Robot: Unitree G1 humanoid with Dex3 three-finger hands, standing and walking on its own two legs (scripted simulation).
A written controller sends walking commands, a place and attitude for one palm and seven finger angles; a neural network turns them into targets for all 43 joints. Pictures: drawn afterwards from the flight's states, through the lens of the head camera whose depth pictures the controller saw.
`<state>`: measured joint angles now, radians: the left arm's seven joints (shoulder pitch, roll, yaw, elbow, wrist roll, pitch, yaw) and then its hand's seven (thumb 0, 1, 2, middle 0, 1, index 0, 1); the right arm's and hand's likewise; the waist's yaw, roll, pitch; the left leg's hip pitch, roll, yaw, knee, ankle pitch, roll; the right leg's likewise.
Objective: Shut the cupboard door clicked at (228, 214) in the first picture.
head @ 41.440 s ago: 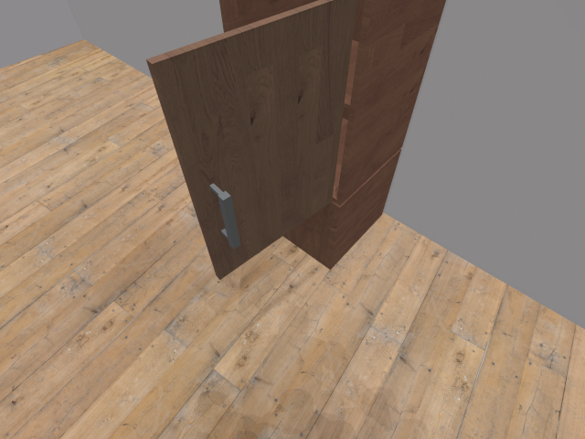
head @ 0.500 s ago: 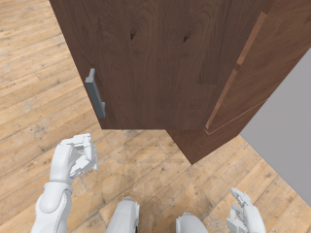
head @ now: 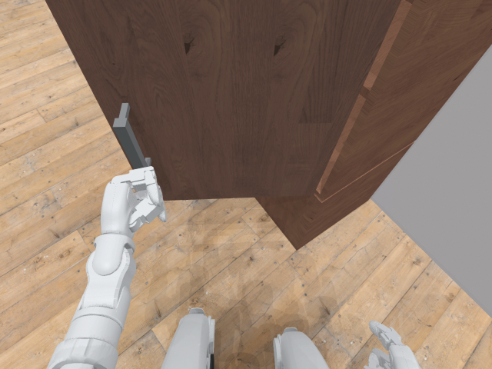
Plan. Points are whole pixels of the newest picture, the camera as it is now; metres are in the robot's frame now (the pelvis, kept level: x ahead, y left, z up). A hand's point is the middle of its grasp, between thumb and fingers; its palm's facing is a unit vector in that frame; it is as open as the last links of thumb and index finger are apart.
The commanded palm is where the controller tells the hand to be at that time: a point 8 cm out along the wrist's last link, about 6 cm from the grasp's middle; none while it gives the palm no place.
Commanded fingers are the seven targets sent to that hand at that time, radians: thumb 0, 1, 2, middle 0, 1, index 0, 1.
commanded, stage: bring the fist close to the handle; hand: left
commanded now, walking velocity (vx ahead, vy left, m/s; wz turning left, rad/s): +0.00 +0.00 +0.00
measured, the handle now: (136, 146) +0.48 +0.21 +0.03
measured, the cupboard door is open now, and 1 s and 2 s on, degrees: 59 56 44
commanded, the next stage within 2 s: push the door shut along its arc in 0.52 s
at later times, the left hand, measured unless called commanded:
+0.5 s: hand (165, 190) +0.40 +0.15 +0.02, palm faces +0.07 -1.00 -0.04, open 3.1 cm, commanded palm +0.37 +0.20 +0.03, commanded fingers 0.00 0.90 0.90 -1.30 -1.50 -1.30 -1.50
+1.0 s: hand (169, 168) +0.44 +0.15 +0.03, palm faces -0.02 -1.00 -0.05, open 3.1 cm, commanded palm +0.43 +0.19 +0.03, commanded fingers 0.00 0.90 0.90 -1.30 -1.50 -1.30 -1.50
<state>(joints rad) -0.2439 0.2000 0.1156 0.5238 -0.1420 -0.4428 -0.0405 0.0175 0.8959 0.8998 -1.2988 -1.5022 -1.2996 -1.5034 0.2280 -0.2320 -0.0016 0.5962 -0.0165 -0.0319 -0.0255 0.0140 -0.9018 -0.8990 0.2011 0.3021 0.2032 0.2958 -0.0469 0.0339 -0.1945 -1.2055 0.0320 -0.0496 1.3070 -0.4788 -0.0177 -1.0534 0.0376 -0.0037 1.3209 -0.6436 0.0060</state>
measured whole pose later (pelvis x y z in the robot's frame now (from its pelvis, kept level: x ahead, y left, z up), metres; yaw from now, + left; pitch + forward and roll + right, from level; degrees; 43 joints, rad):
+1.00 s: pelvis +0.00 +0.00 -0.01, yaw +0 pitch +25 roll -2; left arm -0.63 0.28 0.23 0.95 -0.11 -0.53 -0.14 0.02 0.90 0.90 -1.30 -1.50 -1.30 -1.50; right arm 0.25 -0.24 -0.01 0.64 -0.02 0.03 -0.02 0.01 -0.90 -0.90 0.20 0.30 0.20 0.30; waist -0.08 0.04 -0.19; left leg -1.30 0.04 -0.05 1.35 -0.48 -0.02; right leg -1.15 0.04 0.00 1.37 -0.65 0.00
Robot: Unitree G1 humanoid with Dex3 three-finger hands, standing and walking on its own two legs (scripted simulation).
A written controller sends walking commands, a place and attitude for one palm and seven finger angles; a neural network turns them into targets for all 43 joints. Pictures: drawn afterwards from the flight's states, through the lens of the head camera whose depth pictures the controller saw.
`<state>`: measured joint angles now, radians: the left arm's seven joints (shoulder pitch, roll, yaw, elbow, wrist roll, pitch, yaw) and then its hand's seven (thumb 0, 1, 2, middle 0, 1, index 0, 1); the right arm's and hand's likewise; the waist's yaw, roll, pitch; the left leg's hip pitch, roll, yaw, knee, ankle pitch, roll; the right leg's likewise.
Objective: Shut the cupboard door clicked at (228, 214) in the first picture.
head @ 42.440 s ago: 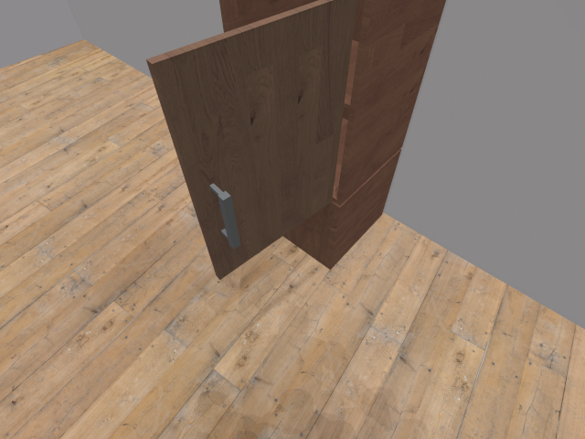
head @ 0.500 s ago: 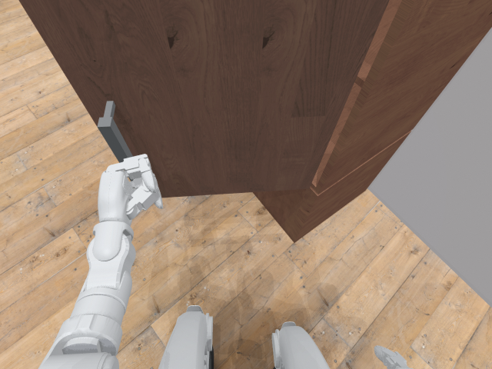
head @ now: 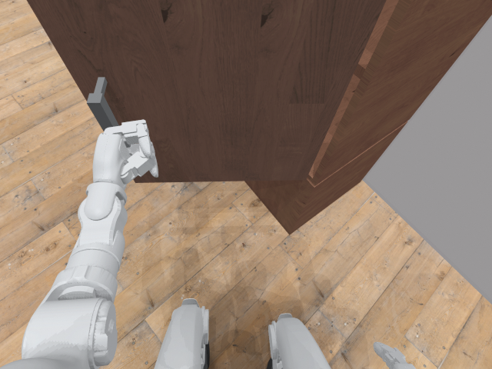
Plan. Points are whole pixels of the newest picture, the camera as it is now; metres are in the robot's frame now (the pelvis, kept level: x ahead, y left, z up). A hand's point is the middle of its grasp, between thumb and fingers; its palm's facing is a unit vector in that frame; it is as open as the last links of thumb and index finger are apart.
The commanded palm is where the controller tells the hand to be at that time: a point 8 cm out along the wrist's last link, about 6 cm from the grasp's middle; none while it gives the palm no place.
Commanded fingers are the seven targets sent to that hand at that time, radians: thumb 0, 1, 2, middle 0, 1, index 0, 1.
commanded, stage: push the door shut along its arc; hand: left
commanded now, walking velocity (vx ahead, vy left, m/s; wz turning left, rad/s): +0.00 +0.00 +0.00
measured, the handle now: (116, 125) +0.51 +0.22 +0.04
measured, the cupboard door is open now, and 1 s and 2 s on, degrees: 56 44 34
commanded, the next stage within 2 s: pull the fist back off the door in 1.30 s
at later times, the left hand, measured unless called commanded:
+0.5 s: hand (161, 133) +0.49 +0.15 +0.04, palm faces -0.16 -0.99 -0.05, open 3.1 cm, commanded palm +0.50 +0.18 +0.04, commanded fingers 0.00 0.90 0.90 -1.30 -1.50 -1.30 -1.50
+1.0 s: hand (179, 107) +0.55 +0.12 +0.04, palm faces -0.26 -0.96 -0.06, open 3.0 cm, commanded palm +0.56 +0.13 +0.04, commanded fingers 0.00 0.90 0.90 -1.30 -1.50 -1.30 -1.50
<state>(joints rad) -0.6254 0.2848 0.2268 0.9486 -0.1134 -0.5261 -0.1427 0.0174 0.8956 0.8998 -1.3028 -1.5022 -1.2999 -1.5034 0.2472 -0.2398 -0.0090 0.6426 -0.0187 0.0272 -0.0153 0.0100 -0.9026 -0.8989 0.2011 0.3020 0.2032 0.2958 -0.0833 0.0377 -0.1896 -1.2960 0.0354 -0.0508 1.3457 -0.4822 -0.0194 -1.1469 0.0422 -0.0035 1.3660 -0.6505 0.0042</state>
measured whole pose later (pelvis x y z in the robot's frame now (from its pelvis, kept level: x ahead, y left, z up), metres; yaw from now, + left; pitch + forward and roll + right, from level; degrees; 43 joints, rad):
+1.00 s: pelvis -0.02 +0.01 -0.04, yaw -3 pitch +32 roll -6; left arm -1.17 0.55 0.26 1.25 -0.03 -0.33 -0.33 -0.02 0.90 0.97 -1.30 -1.50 -1.30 -1.50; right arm 0.35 -0.24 0.04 0.66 -0.02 0.02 0.02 0.01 -0.90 -0.90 0.20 0.30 0.20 0.30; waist -0.22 0.07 -0.16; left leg -1.56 0.05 -0.08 1.49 -0.49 -0.01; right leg -1.39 0.07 -0.03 1.48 -0.65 0.02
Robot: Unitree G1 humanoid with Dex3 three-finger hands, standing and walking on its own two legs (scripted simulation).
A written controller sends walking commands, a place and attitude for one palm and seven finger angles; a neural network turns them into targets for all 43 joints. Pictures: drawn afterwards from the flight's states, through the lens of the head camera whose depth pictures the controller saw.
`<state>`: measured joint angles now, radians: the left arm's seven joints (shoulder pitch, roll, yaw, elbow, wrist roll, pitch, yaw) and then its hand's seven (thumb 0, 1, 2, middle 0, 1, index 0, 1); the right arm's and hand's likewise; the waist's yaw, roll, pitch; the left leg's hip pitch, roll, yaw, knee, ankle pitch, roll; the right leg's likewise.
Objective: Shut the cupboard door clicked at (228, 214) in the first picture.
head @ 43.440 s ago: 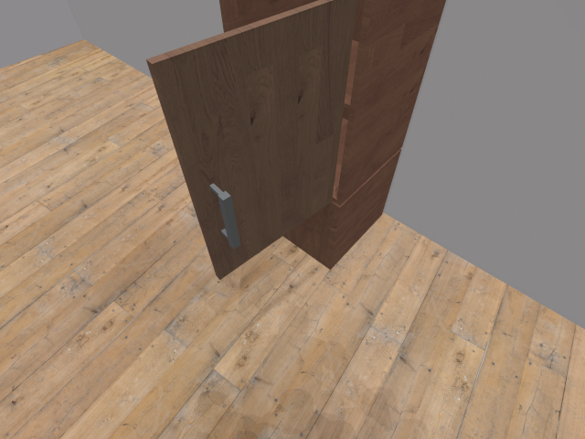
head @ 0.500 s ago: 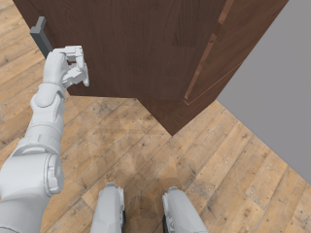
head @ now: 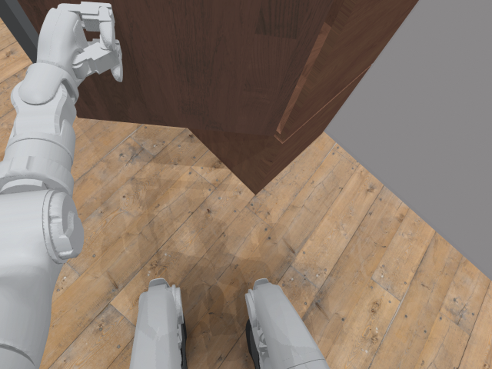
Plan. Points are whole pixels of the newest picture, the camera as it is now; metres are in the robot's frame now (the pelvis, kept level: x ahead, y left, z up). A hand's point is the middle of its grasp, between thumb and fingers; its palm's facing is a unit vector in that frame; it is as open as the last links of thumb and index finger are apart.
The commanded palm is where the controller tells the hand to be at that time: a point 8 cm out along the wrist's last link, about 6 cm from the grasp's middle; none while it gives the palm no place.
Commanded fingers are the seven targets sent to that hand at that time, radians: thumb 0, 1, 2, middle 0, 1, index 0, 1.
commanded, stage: push the door shut along its arc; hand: left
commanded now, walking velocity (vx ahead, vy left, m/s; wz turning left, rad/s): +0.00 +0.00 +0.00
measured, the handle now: (35, 32) +0.60 +0.24 +0.08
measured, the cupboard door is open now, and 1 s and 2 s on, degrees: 44 34 34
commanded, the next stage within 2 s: pull the fist back off the door in 0.30 s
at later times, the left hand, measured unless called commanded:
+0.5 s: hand (126, 23) +0.61 +0.12 +0.09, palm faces -0.06 -0.99 +0.08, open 3.3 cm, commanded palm +0.60 +0.10 +0.08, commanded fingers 0.00 0.90 0.90 -1.30 -1.50 -1.30 -1.50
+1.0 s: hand (138, 51) +0.56 +0.11 +0.08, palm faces +0.15 -0.99 -0.04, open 3.1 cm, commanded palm +0.52 +0.14 +0.08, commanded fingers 0.00 0.90 0.90 -1.30 -1.50 -1.30 -1.50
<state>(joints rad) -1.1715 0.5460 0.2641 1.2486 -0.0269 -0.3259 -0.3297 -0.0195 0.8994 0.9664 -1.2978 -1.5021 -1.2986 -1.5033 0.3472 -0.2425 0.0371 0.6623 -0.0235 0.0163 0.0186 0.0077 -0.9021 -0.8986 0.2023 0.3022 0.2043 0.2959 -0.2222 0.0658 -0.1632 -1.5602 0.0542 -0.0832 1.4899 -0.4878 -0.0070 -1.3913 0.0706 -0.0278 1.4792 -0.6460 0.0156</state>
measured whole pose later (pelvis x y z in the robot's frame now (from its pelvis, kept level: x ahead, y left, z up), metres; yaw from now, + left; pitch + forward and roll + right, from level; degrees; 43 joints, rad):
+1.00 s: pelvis +0.03 -0.01 +0.03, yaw +1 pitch +30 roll -2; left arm -0.95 0.30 0.34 1.13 0.03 -0.45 0.13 0.02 0.90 0.90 -1.30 -1.50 -1.30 -1.50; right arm 0.40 -0.23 -0.02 0.65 -0.09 0.05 0.10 0.01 -0.90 -0.90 0.20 0.30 0.20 0.30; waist -0.19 0.07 -0.19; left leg -1.39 0.07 -0.05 1.36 -0.50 -0.03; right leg -1.25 0.07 0.01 1.37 -0.65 0.00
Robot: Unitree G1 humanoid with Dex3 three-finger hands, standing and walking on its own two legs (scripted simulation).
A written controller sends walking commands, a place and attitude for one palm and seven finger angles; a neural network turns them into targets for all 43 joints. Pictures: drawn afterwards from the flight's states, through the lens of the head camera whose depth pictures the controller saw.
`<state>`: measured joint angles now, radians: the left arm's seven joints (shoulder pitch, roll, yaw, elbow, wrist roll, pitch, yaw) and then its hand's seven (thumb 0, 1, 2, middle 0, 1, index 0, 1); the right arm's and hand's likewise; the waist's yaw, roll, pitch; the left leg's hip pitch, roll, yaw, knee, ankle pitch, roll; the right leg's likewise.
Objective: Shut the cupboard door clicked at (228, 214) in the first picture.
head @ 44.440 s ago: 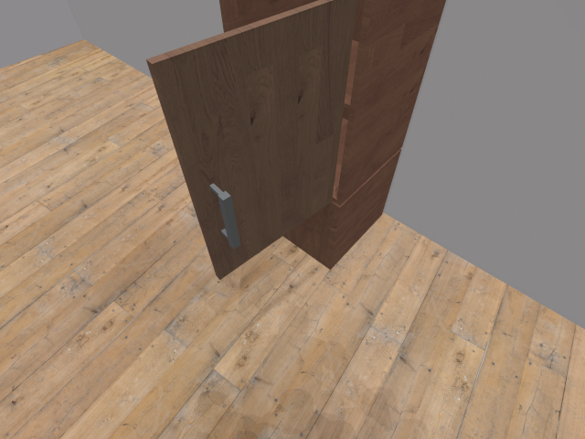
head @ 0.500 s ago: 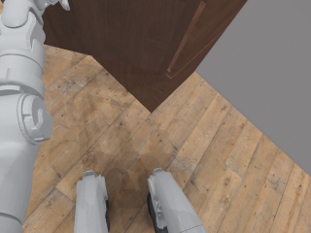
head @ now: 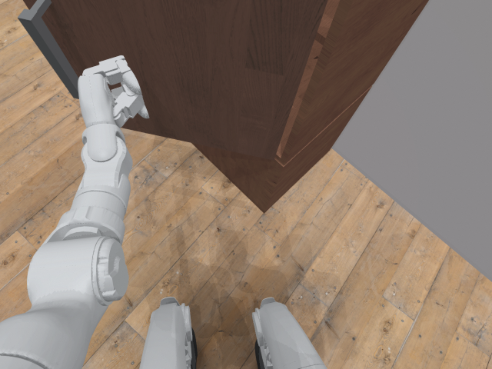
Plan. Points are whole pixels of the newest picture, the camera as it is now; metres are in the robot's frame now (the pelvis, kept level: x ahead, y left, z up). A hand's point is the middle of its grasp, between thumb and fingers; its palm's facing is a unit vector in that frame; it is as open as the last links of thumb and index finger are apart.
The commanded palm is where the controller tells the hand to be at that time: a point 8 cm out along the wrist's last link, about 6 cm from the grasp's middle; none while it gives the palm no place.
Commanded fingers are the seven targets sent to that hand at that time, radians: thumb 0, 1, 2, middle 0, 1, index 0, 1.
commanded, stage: pull the fist back off the door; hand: left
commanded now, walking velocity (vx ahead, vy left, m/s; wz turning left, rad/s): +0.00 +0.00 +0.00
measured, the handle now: (63, 52) +0.64 +0.23 +0.05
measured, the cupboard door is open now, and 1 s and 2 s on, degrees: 34 34 34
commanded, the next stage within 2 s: draw the hand back to the body in 0.28 s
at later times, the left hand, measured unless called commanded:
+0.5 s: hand (139, 117) +0.49 +0.11 +0.05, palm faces +0.11 -0.99 -0.03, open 3.1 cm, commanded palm +0.44 +0.16 +0.07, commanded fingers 0.00 0.90 0.90 -1.30 -1.50 -1.30 -1.50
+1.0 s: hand (39, 183) +0.35 +0.17 +0.16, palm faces +0.08 -0.98 -0.17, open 3.1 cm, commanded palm +0.30 +0.23 +0.19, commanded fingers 0.00 0.90 0.90 -1.00 -1.17 -1.00 -1.17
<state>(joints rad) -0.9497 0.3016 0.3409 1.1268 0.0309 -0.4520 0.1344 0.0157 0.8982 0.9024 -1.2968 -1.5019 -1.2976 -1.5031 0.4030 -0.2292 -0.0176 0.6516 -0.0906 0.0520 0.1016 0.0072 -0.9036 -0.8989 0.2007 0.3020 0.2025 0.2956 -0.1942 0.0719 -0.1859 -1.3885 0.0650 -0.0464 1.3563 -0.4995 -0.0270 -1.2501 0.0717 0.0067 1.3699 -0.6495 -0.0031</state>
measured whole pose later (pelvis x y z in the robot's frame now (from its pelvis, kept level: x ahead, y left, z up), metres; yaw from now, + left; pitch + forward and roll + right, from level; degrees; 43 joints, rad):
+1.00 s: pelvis +0.02 +0.01 +0.10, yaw +2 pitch +9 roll +0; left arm -0.07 0.23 0.06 0.30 -0.10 -0.22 0.02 0.02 0.90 0.90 -1.21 -1.41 -1.21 -1.41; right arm 0.25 -0.26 -0.02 0.54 0.05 0.08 -0.05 0.01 -0.91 -0.90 0.20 0.30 0.20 0.30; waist -0.04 0.04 -0.12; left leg -0.66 0.03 -0.01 0.86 -0.36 -0.02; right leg -0.53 0.02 0.04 0.87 -0.50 0.01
